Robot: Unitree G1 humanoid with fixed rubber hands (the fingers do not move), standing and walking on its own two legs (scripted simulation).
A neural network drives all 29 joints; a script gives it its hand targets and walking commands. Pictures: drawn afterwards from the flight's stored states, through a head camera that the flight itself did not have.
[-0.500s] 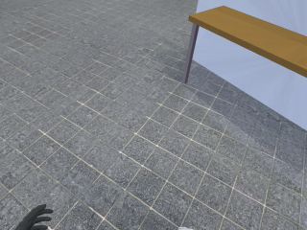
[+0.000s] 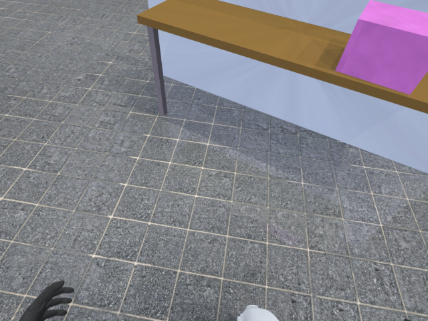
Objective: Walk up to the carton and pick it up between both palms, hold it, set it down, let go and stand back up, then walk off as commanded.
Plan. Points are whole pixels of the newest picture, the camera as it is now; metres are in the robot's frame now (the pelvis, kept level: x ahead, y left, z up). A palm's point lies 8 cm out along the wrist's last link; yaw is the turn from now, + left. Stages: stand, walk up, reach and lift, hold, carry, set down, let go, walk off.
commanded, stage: walk up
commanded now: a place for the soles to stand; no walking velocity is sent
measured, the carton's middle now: (389, 45) +1.04 -0.74 +0.01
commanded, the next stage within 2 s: none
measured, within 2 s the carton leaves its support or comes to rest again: neither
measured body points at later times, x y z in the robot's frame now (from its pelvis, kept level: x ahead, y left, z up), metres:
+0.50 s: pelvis +0.13 -0.03 +0.00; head +0.15 -0.01 +0.45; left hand +0.33 +0.25 -0.11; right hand +0.08 -0.39 -0.07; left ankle +0.16 +0.09 -0.72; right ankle +0.14 -0.16 -0.68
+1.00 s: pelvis +0.27 -0.12 -0.01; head +0.30 -0.13 +0.44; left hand +0.47 +0.16 -0.11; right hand +0.21 -0.46 -0.10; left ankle +0.40 -0.05 -0.72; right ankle +0.21 -0.22 -0.72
